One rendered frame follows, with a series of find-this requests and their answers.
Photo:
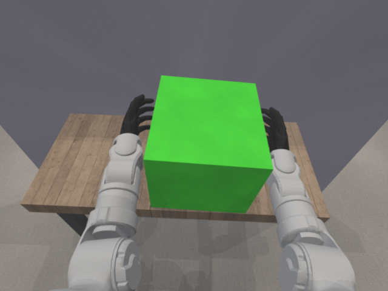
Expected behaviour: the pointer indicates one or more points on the table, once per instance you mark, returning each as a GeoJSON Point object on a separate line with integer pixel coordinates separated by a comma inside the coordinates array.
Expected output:
{"type": "Point", "coordinates": [69, 179]}

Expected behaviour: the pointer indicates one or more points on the left robot hand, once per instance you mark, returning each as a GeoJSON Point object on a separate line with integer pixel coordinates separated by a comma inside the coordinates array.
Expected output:
{"type": "Point", "coordinates": [132, 120]}

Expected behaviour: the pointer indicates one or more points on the right robot forearm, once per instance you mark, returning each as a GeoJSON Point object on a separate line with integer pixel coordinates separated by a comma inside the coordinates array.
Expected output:
{"type": "Point", "coordinates": [296, 218]}

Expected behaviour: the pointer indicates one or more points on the left robot upper arm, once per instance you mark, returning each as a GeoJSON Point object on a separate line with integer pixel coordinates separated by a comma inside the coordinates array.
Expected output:
{"type": "Point", "coordinates": [105, 265]}

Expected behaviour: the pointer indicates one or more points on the left robot forearm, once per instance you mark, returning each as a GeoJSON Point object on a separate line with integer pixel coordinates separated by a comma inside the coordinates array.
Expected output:
{"type": "Point", "coordinates": [115, 212]}

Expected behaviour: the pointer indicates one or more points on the carton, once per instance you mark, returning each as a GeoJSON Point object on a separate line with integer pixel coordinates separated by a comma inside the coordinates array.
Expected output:
{"type": "Point", "coordinates": [207, 147]}

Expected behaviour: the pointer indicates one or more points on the right robot hand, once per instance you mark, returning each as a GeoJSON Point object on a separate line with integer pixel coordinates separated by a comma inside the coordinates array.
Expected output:
{"type": "Point", "coordinates": [277, 138]}

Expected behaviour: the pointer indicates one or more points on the right robot upper arm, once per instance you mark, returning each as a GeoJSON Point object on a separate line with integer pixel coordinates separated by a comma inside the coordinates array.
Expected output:
{"type": "Point", "coordinates": [311, 267]}

